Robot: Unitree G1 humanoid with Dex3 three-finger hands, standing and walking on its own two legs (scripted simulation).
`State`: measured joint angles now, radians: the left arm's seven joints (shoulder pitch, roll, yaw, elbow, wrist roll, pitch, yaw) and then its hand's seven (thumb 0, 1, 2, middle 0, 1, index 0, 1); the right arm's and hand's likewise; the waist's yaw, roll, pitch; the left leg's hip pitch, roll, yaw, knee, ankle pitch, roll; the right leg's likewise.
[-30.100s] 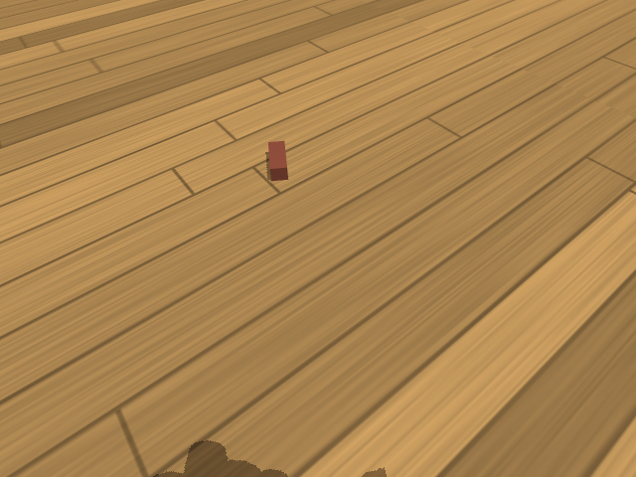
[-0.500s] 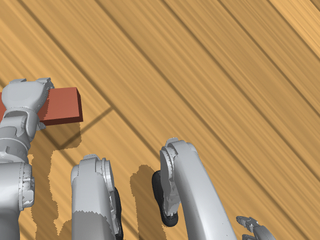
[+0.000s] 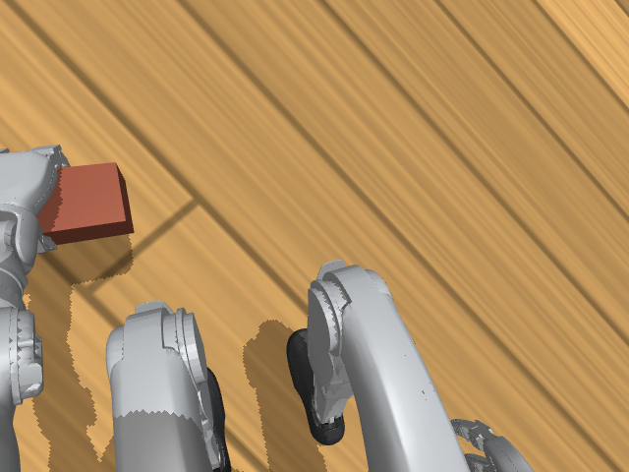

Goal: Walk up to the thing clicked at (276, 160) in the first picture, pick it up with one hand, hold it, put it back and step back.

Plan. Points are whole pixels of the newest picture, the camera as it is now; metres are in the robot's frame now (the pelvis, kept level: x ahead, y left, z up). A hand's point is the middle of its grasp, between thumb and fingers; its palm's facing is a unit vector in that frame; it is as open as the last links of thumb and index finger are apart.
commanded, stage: lower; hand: left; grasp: from above
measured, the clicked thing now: (39, 210) +0.47 +0.28 -0.22
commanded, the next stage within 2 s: rest in 0.24 s
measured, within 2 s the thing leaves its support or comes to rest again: rests again in 1.04 s
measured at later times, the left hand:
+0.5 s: hand (54, 216) +0.46 +0.27 -0.24, palm faces -0.46 -0.05 -0.89, open 11.2 cm
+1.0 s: hand (62, 219) +0.47 +0.27 -0.28, palm faces -0.46 -0.07 -0.89, open 11.1 cm
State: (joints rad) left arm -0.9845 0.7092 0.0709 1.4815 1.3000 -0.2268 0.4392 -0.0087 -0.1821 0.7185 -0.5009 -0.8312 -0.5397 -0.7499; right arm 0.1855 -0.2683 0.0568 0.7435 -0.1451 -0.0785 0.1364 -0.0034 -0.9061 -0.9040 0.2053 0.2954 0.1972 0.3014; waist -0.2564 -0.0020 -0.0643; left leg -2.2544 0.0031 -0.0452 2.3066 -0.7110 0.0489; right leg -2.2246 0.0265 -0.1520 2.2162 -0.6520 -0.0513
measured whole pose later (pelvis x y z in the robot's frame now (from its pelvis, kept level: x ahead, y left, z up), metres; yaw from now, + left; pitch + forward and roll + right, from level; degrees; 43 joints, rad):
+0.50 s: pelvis +0.00 +0.00 -0.04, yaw -2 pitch +35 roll -9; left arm -1.00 0.79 0.11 1.54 1.32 -0.24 0.50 -0.01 -0.21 0.73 -0.55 -0.79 -0.59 -0.71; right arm 0.17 -0.29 0.11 0.73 -0.18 -0.10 0.16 0.00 -0.91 -0.90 0.20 0.30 0.20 0.30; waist -0.30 -0.03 0.02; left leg -2.34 0.01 -0.07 2.43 -0.72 0.06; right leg -2.29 0.02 -0.19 2.31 -0.64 -0.05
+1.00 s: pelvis +0.00 +0.00 -0.06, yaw -5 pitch +31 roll -12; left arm -1.00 0.91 0.16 1.62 1.36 -0.28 0.56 -0.01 -0.21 0.72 -0.55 -0.78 -0.59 -0.71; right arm 0.18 -0.32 0.17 0.70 -0.22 -0.16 0.20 0.00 -0.90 -0.90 0.21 0.30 0.20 0.30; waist -0.35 -0.08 0.09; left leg -2.37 0.02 -0.12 2.52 -0.72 0.06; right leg -2.30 0.03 -0.24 2.36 -0.63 -0.05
